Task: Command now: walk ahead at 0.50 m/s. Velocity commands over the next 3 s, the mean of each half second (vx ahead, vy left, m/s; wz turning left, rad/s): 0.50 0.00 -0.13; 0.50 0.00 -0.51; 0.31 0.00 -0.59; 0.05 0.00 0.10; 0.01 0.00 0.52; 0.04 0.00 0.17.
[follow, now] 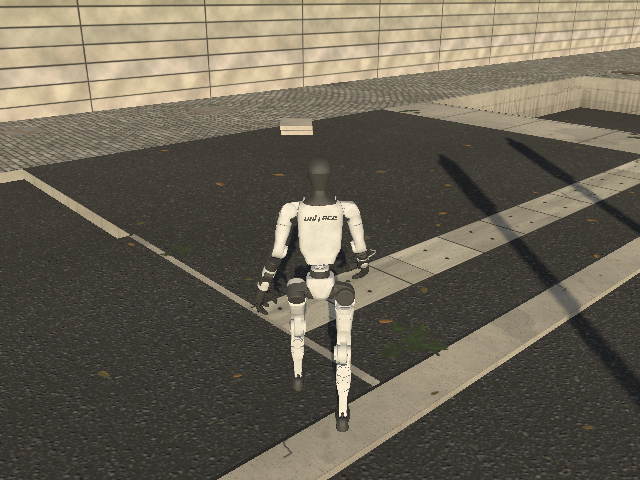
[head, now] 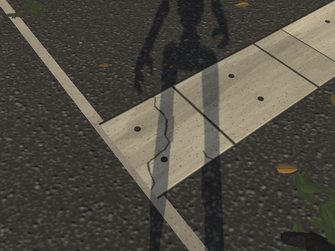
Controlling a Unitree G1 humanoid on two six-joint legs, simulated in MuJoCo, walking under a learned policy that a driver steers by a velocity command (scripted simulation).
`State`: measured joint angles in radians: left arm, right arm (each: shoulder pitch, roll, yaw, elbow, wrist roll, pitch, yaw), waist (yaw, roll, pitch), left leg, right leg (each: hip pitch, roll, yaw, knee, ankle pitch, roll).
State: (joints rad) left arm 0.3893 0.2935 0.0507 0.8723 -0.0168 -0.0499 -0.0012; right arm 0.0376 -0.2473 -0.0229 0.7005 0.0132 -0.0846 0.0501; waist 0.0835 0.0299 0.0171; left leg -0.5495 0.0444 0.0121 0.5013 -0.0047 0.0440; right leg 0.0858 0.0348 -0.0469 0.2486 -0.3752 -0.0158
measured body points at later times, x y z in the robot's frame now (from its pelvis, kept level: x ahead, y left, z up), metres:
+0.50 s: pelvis +0.28 +0.01 +0.01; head +0.30 +0.00 +0.46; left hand +0.49 +0.22 -0.09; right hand +0.28 -0.28 -0.12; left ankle +0.16 +0.12 -0.73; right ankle +0.44 -0.14 -0.70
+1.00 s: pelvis +0.56 -0.07 +0.01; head +0.59 -0.09 +0.46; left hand +0.70 +0.20 -0.09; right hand +0.70 -0.37 -0.07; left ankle +0.78 +0.02 -0.70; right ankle +0.45 -0.13 -0.73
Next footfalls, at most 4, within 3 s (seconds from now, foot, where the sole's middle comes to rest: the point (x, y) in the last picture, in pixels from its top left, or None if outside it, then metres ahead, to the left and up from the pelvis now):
0.02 left None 0.20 0.12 -0.77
0.58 right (222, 248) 0.49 -0.13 -0.77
1.06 left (195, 171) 0.82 -0.02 -0.77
1.52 right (263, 177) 0.81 -0.32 -0.77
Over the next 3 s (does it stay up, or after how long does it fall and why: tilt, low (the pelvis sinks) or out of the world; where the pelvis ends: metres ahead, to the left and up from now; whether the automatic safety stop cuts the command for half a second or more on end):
stays up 0.84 -0.18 0.01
